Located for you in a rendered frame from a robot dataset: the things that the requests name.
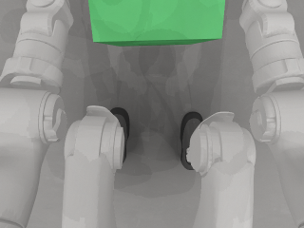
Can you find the left robot foot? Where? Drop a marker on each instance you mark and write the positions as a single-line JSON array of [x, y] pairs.
[[123, 119]]

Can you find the robot right forearm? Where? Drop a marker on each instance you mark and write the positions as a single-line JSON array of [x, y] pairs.
[[273, 46]]

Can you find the robot right upper arm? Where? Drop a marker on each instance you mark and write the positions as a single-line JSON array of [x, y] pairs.
[[277, 119]]

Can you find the robot left upper arm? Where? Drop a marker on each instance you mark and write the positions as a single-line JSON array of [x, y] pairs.
[[30, 120]]

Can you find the robot right thigh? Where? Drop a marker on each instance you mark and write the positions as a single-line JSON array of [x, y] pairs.
[[227, 188]]

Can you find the robot left forearm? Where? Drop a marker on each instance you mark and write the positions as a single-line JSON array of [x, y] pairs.
[[40, 47]]

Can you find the carton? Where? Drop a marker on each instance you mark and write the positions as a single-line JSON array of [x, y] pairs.
[[130, 23]]

